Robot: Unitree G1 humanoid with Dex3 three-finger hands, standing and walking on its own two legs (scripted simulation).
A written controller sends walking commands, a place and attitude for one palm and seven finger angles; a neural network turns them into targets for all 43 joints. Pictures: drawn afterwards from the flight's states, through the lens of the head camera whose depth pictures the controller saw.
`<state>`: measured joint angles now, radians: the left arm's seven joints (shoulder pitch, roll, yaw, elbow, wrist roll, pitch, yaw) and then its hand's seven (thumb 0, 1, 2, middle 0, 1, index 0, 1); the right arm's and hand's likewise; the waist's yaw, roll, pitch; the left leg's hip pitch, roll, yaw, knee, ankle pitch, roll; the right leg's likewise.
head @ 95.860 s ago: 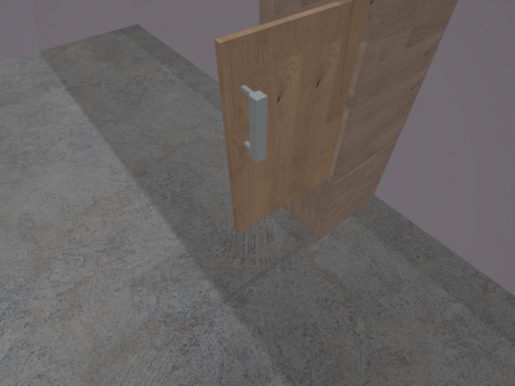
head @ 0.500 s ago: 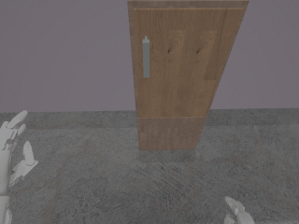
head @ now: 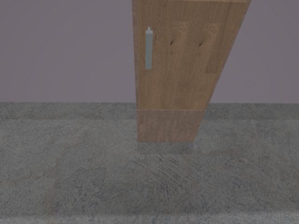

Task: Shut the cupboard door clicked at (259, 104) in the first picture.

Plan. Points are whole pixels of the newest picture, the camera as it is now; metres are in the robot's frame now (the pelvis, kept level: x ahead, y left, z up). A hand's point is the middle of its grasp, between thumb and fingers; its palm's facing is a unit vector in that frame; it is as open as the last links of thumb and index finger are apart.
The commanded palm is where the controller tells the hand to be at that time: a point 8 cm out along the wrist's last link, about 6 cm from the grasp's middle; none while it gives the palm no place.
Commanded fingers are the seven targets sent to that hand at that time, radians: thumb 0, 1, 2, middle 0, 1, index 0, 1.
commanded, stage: let the arm hang, fingers relaxed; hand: left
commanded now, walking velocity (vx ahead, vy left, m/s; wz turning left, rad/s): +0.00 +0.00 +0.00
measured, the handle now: (148, 48) +0.75 +0.05 +0.07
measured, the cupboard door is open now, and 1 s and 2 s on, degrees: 0 0 0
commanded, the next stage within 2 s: look to check the result in 0.56 s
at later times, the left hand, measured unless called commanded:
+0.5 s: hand out of the picture +0.00 +0.16 -0.18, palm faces +0.02 -0.99 -0.15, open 7.3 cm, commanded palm none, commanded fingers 0.00 0.90 0.90 -0.20 -0.30 -0.20 -0.30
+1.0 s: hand out of the picture -0.01 +0.16 -0.17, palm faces +0.03 -0.98 -0.17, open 7.3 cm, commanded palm none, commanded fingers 0.00 0.90 0.90 -0.20 -0.30 -0.20 -0.30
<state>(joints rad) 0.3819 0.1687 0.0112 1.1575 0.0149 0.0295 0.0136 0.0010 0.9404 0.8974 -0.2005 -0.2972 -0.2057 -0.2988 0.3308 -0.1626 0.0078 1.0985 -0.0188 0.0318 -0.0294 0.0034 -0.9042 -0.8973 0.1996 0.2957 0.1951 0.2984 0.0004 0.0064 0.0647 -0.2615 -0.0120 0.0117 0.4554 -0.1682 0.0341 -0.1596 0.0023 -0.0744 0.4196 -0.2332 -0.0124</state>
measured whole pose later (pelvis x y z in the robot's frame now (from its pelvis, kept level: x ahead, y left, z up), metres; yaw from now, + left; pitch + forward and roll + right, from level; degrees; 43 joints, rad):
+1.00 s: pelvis +0.02 +0.00 +0.00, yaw -1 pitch -2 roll +0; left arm 0.32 0.13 0.01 1.15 0.01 0.00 0.03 0.00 0.91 0.90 -0.20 -0.30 -0.20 -0.30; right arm 0.28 -0.14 0.01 1.13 -0.02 0.00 -0.04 0.00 -0.91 -0.90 0.20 0.30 0.20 0.30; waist -0.01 0.01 0.04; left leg -0.20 -0.02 0.03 0.42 -0.18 0.03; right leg -0.11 -0.01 -0.06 0.40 -0.25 -0.01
